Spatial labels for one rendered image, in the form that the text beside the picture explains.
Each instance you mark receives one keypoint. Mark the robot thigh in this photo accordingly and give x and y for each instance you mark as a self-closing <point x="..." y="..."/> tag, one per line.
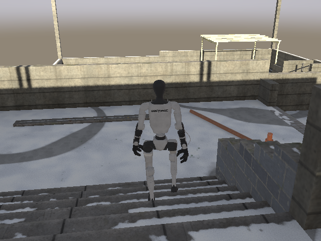
<point x="172" y="148"/>
<point x="148" y="154"/>

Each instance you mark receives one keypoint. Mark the robot left hand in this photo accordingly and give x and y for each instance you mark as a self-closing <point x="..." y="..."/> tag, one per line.
<point x="137" y="148"/>

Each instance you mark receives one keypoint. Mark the robot right upper arm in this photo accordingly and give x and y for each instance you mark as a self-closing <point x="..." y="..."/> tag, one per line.
<point x="177" y="114"/>

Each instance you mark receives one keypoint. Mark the robot left upper arm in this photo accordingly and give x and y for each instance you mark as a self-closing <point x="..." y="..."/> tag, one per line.
<point x="141" y="115"/>

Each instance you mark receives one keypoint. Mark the left robot thigh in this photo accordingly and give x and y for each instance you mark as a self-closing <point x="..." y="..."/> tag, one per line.
<point x="148" y="154"/>

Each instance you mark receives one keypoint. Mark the right robot thigh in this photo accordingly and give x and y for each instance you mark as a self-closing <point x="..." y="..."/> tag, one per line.
<point x="172" y="148"/>

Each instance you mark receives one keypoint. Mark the robot right forearm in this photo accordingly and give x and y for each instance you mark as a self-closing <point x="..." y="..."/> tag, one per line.
<point x="182" y="138"/>

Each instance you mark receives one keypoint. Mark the robot left forearm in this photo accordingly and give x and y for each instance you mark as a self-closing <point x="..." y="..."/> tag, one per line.
<point x="137" y="136"/>

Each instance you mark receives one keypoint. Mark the robot right hand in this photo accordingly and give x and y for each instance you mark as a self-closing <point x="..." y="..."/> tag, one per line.
<point x="185" y="155"/>

